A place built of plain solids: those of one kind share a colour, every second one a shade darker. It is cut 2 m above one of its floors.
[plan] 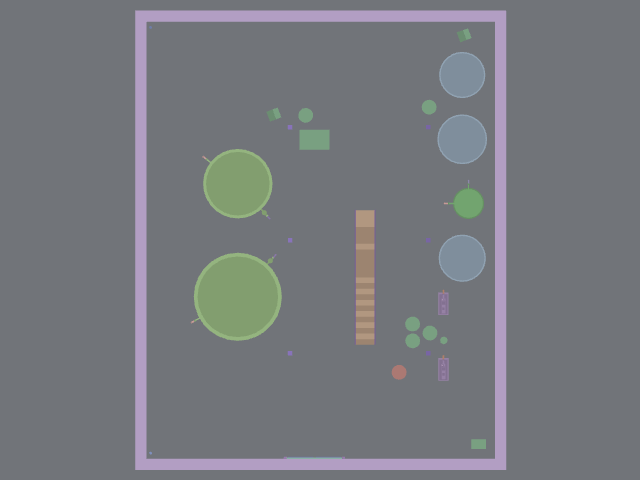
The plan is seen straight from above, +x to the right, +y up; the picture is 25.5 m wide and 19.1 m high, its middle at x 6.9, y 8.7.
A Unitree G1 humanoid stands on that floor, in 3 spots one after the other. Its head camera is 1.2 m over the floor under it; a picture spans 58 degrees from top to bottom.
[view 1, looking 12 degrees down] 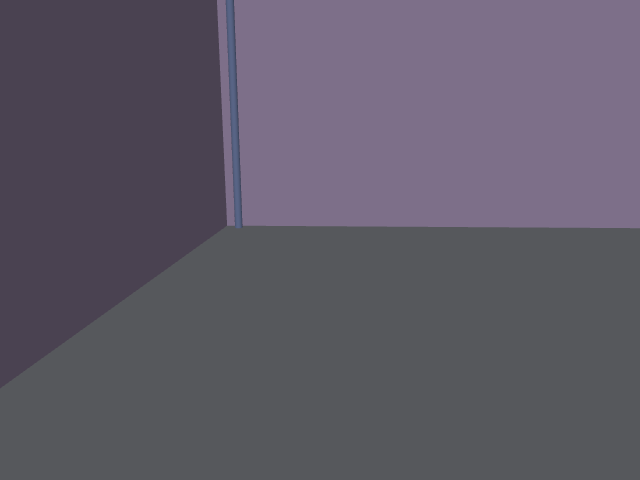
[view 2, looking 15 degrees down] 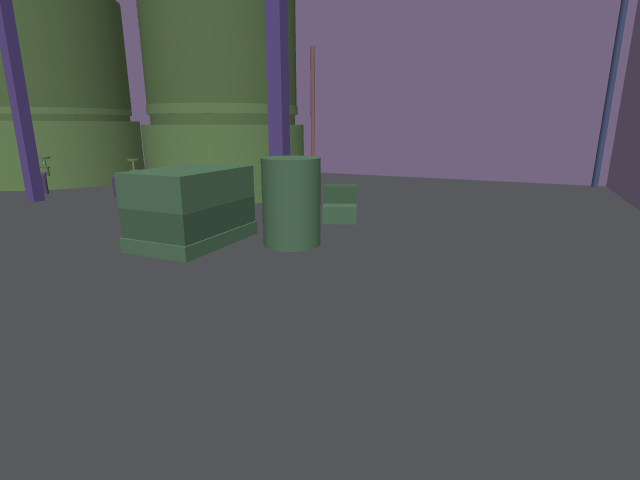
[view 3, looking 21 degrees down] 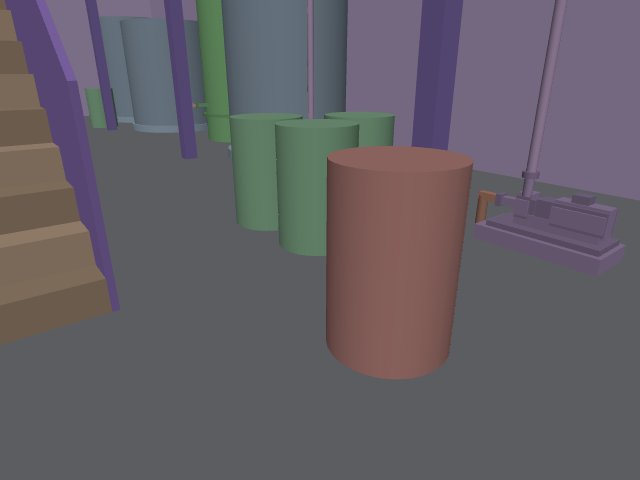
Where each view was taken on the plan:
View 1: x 6.68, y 1.70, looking -178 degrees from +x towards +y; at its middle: ground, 5.77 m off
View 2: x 10.16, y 15.68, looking -156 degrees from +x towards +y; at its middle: piece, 4.42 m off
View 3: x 8.70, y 2.23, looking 52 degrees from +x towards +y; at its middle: piece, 3.01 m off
